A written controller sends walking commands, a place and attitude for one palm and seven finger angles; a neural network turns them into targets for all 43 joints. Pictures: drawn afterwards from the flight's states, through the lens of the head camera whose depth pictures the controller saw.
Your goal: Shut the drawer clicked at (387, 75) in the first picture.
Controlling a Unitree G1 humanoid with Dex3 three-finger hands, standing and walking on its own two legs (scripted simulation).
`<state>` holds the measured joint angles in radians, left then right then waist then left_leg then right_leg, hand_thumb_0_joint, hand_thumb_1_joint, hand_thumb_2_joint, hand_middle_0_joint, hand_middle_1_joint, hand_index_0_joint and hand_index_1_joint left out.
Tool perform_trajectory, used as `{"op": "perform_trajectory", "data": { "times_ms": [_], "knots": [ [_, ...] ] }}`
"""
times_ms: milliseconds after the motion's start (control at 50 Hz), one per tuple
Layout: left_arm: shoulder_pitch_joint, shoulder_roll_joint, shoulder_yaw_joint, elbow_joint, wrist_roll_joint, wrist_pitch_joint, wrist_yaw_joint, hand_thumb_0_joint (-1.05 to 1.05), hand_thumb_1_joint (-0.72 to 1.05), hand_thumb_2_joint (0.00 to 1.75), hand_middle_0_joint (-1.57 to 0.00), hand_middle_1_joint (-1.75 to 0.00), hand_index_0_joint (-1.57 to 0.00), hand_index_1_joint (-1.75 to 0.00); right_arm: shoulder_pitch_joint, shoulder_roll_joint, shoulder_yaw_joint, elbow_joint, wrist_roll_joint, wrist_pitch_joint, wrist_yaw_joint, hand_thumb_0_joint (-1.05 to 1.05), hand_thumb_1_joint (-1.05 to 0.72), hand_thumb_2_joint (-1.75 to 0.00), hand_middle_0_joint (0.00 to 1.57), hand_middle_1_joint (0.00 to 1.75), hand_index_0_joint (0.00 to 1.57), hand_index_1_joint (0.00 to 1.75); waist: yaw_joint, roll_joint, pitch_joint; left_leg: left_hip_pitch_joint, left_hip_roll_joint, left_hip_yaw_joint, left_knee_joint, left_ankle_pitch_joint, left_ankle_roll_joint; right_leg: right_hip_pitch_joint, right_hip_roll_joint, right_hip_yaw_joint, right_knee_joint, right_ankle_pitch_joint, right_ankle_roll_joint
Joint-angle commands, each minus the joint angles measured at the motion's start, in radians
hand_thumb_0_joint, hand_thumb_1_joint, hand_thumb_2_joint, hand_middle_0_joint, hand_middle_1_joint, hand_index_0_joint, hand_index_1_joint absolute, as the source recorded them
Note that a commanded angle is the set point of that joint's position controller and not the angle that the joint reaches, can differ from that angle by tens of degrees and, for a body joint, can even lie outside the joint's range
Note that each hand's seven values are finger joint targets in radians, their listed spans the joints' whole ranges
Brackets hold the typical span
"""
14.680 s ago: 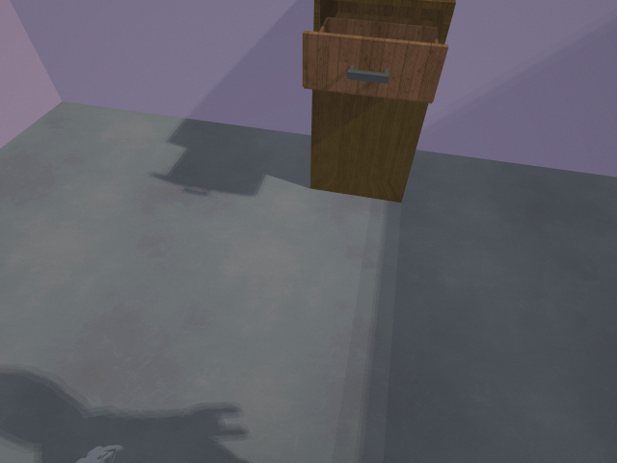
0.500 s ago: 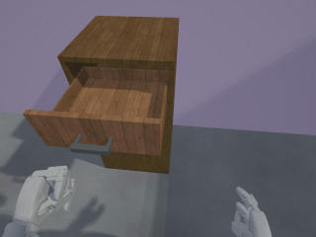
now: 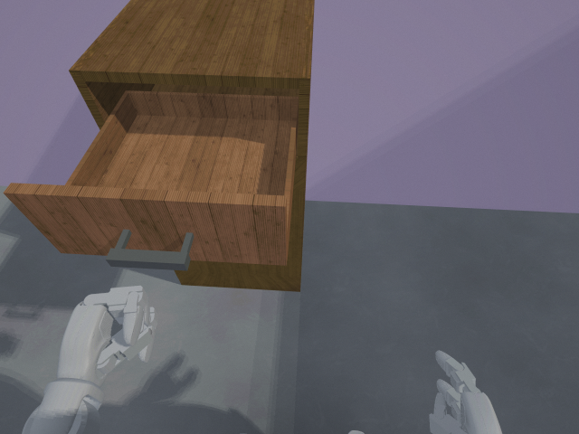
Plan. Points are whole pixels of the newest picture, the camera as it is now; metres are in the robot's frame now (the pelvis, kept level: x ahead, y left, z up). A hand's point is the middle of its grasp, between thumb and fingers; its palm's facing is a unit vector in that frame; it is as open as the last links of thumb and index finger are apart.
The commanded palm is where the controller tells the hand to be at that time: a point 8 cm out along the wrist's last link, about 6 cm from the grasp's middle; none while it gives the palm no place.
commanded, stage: bring the fist close to the handle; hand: left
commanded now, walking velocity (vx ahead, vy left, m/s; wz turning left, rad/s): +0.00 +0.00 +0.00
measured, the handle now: (153, 248) +0.37 +0.24 +0.02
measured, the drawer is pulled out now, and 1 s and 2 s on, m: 0.28 0.28 0.18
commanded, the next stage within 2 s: push the drawer shut in 0.76 s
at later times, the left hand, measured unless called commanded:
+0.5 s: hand (170, 308) +0.27 +0.18 +0.02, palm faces -0.01 -1.00 -0.05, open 3.3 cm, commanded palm +0.25 +0.25 +0.03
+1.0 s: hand (160, 307) +0.28 +0.20 +0.02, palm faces +0.00 -1.00 -0.04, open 3.3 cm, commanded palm +0.26 +0.25 +0.03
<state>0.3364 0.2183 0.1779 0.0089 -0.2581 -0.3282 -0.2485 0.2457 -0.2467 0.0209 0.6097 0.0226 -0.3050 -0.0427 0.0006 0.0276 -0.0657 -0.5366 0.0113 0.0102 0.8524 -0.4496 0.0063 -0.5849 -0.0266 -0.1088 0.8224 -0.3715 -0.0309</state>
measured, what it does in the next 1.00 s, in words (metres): stands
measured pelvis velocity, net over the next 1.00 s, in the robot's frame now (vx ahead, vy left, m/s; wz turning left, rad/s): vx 0.00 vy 0.00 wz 0.00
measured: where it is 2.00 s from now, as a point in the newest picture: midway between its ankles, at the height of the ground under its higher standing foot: outside the picture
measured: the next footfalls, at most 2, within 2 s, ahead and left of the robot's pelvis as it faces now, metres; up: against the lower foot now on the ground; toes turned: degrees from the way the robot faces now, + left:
none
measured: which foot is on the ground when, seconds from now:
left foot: down 0.00-1.00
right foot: down 0.00-1.00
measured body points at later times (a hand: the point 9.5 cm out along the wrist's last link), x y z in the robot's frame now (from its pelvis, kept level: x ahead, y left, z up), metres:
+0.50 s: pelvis +0.00 +0.00 -0.02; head +0.07 -0.01 +0.42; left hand +0.27 +0.24 +0.03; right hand +0.16 -0.25 -0.12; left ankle -0.01 +0.11 -0.70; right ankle +0.03 -0.10 -0.70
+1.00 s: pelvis +0.00 +0.00 -0.02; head +0.07 +0.00 +0.42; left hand +0.27 +0.25 +0.03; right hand +0.16 -0.25 -0.11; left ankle -0.01 +0.11 -0.70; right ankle +0.03 -0.10 -0.70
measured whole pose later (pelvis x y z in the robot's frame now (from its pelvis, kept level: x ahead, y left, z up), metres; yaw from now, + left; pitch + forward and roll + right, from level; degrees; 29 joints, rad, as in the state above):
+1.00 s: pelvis +0.00 +0.00 -0.02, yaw +0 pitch +14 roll -1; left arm 0.12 0.25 0.22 0.23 -0.28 -0.39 -0.29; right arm 0.23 -0.26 0.01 0.57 0.03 -0.19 -0.04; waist -0.01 0.03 -0.11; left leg -0.74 0.02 0.00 1.01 -0.51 0.00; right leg -0.79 -0.03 -0.12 0.97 -0.43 -0.04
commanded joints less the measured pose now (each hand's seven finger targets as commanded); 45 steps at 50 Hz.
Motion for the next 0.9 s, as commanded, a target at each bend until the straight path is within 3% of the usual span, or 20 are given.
{"op": "perform_trajectory", "data": {
  "times_ms": [0,60,140,160,180,200,280,300,340,360,420,480,500,560,600,620,700,760,880],
  "knots": [
    [-0.113,0.141,0.092,-0.171,-0.013,-0.091,0.003,0.0,0.9,0.9,-1.4,-1.6,-1.4,-1.6,-0.05,-0.128,-0.048,-0.157,0.003,-0.036,-0.012,0.0,-0.9,-0.9,0.2,0.3,0.2,0.3,-0.003,-0.011,-0.186,-0.027,-0.022,-0.034,-0.108,0.237,0.004,0.134,0.014,0.055,-0.082,0.16,0.013],
    [-0.201,0.135,0.079,-0.128,-0.019,-0.101,-0.012,0.0,0.9,0.9,-1.4,-1.6,-1.4,-1.6,-0.047,-0.131,-0.048,-0.154,0.005,-0.027,-0.014,0.0,-0.9,-0.9,0.2,0.3,0.2,0.3,-0.019,-0.006,-0.189,-0.055,-0.023,-0.032,-0.083,0.206,0.004,0.1,0.011,0.065,-0.07,0.135,0.016],
    [-0.229,0.151,0.096,-0.074,-0.02,-0.113,-0.024,0.0,0.9,0.9,-1.4,-1.6,-1.4,-1.6,-0.034,-0.136,-0.051,-0.153,0.005,-0.016,-0.012,0.0,-0.9,-0.9,0.2,0.3,0.2,0.3,-0.012,-0.007,-0.238,-0.069,-0.02,-0.038,-0.062,0.24,0.001,0.095,0.014,0.06,-0.032,0.167,0.012],
    [-0.226,0.13,0.078,-0.082,-0.024,-0.115,-0.029,0.0,0.9,0.9,-1.4,-1.6,-1.4,-1.6,-0.036,-0.132,-0.052,-0.159,0.004,-0.014,-0.01,0.0,-0.9,-0.9,0.2,0.3,0.2,0.3,-0.009,0.016,-0.257,-0.067,-0.023,-0.033,-0.053,0.247,0.002,0.096,0.012,0.064,-0.026,0.179,0.013],
    [-0.234,0.152,0.097,-0.076,-0.024,-0.118,-0.027,0.0,0.9,0.9,-1.4,-1.6,-1.4,-1.6,-0.032,-0.133,-0.054,-0.156,0.004,-0.012,-0.008,0.0,-0.9,-0.9,0.2,0.3,0.2,0.3,-0.01,0.017,-0.263,-0.072,-0.021,-0.033,-0.046,0.254,0.0,0.092,0.012,0.063,-0.019,0.187,0.013],
    [-0.232,0.155,0.096,-0.064,-0.023,-0.122,-0.026,0.0,0.9,0.9,-1.4,-1.6,-1.4,-1.6,-0.029,-0.136,-0.052,-0.157,0.0,-0.007,-0.007,0.0,-0.9,-0.9,0.2,0.3,0.2,0.3,-0.009,-0.01,-0.265,-0.09,-0.02,-0.039,-0.04,0.267,0.002,0.094,0.015,0.061,-0.006,0.196,0.011],
    [-0.317,0.136,0.078,-0.007,-0.016,-0.131,-0.027,0.0,0.9,0.9,-1.4,-1.6,-1.4,-1.6,-0.03,-0.134,-0.054,-0.154,0.002,0.01,-0.002,0.0,-0.9,-0.9,0.2,0.3,0.2,0.3,-0.022,0.008,-0.253,-0.132,-0.02,-0.036,-0.01,0.234,-0.001,0.038,0.013,0.066,0.021,0.17,0.013],
    [-0.326,0.149,0.089,0.009,-0.013,-0.132,-0.022,0.0,0.9,0.9,-1.4,-1.6,-1.4,-1.6,-0.029,-0.137,-0.054,-0.155,-0.001,0.015,-0.002,0.0,-0.9,-0.9,0.2,0.3,0.2,0.3,-0.021,-0.014,-0.244,-0.149,-0.019,-0.038,-0.005,0.23,0.002,0.031,0.014,0.067,0.025,0.165,0.012],
    [-0.367,0.152,0.091,0.008,-0.011,-0.142,-0.021,0.0,0.9,0.9,-1.4,-1.6,-1.4,-1.6,-0.028,-0.136,-0.057,-0.156,-0.003,0.02,0.0,0.0,-0.9,-0.9,0.2,0.3,0.2,0.3,-0.02,0.012,-0.297,-0.158,-0.023,-0.032,0.014,0.232,0.003,0.039,0.009,0.078,0.04,0.175,0.014],
    [-0.338,0.174,0.117,0.001,-0.012,-0.145,-0.02,0.0,0.9,0.9,-1.4,-1.6,-1.4,-1.6,-0.023,-0.135,-0.06,-0.162,0.0,0.023,0.001,0.0,-0.9,-0.9,0.2,0.3,0.2,0.3,-0.004,0.013,-0.328,-0.147,-0.02,-0.031,0.012,0.249,0.002,0.062,0.01,0.079,0.044,0.188,0.011],
    [-0.299,0.178,0.111,-0.058,-0.013,-0.142,-0.015,0.0,0.9,0.9,-1.4,-1.6,-1.4,-1.6,-0.02,-0.13,-0.06,-0.181,0.0,0.035,0.004,0.0,-0.9,-0.9,0.2,0.3,0.2,0.3,0.001,0.034,-0.384,-0.114,-0.019,-0.025,0.011,0.321,0.005,0.109,0.009,0.079,0.049,0.267,0.012],
    [-0.283,0.156,0.102,-0.021,-0.02,-0.124,-0.005,0.0,0.9,0.9,-1.4,-1.6,-1.4,-1.6,-0.021,-0.129,-0.057,-0.183,0.004,0.049,0.004,0.0,-0.9,-0.9,0.2,0.3,0.2,0.3,-0.012,-0.013,-0.31,-0.156,-0.019,-0.021,0.005,0.259,0.005,0.089,0.01,0.08,0.027,0.219,0.019],
    [-0.297,0.165,0.108,0.01,-0.019,-0.119,-0.002,0.0,0.9,0.9,-1.4,-1.6,-1.4,-1.6,-0.022,-0.135,-0.056,-0.179,0.005,0.056,0.001,0.0,-0.9,-0.9,0.2,0.3,0.2,0.3,-0.022,-0.06,-0.283,-0.184,-0.017,-0.026,0.005,0.231,0.009,0.077,0.012,0.082,0.021,0.188,0.021],
    [-0.323,0.152,0.097,0.005,-0.016,-0.12,-0.001,0.0,0.9,0.9,-1.4,-1.6,-1.4,-1.6,-0.028,-0.132,-0.056,-0.184,0.007,0.062,0.0,0.0,-0.9,-0.9,0.2,0.3,0.2,0.3,-0.022,-0.01,-0.278,-0.177,-0.021,-0.02,0.004,0.196,0.009,0.061,0.008,0.088,0.013,0.147,0.019],
    [-0.326,0.175,0.109,-0.011,-0.014,-0.122,-0.001,0.0,0.9,0.9,-1.4,-1.6,-1.4,-1.6,-0.024,-0.136,-0.059,-0.186,0.006,0.064,-0.004,0.0,-0.9,-0.9,0.2,0.3,0.2,0.3,-0.023,-0.02,-0.307,-0.168,-0.019,-0.021,0.008,0.215,0.013,0.077,0.007,0.09,0.015,0.169,0.019],
    [-0.34,0.172,0.103,-0.02,-0.015,-0.124,-0.006,0.0,0.9,0.9,-1.4,-1.6,-1.4,-1.6,-0.023,-0.133,-0.057,-0.184,0.006,0.063,-0.004,0.0,-0.9,-0.9,0.2,0.3,0.2,0.3,-0.024,0.002,-0.317,-0.162,-0.021,-0.019,0.009,0.216,0.011,0.083,0.005,0.094,0.014,0.174,0.02],
    [-0.276,0.193,0.135,-0.003,-0.027,-0.128,-0.018,0.0,0.9,0.9,-1.4,-1.6,-1.4,-1.6,-0.02,-0.136,-0.056,-0.186,0.006,0.069,-0.005,0.0,-0.9,-0.9,0.2,0.3,0.2,0.3,-0.016,-0.031,-0.315,-0.174,-0.02,-0.021,0.008,0.242,0.013,0.114,0.005,0.095,0.012,0.213,0.019],
    [-0.288,0.187,0.14,0.023,-0.036,-0.128,-0.032,0.0,0.9,0.9,-1.4,-1.6,-1.4,-1.6,-0.025,-0.133,-0.055,-0.184,0.008,0.074,-0.006,0.0,-0.9,-0.9,0.2,0.3,0.2,0.3,-0.022,-0.014,-0.275,-0.187,-0.022,-0.013,0.011,0.209,0.011,0.09,0.002,0.103,-0.001,0.174,0.021],
    [-0.358,0.19,0.121,-0.013,-0.041,-0.14,-0.049,0.0,0.9,0.9,-1.4,-1.6,-1.4,-1.6,-0.019,-0.138,-0.056,-0.178,0.009,0.065,-0.01,0.0,-0.9,-0.9,0.2,0.3,0.2,0.3,-0.032,0.026,-0.31,-0.145,-0.017,-0.028,0.015,0.239,0.008,0.067,0.006,0.086,0.02,0.194,0.015]
  ]
}}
